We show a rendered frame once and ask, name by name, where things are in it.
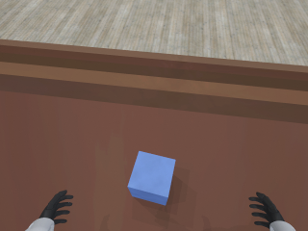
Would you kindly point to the left robot forearm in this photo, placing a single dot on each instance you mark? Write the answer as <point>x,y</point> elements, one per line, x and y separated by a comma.
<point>42,224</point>

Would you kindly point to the left robot hand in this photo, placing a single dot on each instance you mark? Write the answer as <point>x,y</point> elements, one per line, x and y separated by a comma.
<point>50,210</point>

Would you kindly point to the right robot hand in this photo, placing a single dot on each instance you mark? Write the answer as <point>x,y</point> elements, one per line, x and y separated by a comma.
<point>272,214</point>

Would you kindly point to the carton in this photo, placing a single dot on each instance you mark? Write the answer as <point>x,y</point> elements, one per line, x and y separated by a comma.
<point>151,177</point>

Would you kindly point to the right robot forearm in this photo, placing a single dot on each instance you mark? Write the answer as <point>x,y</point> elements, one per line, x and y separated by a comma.
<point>280,225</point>

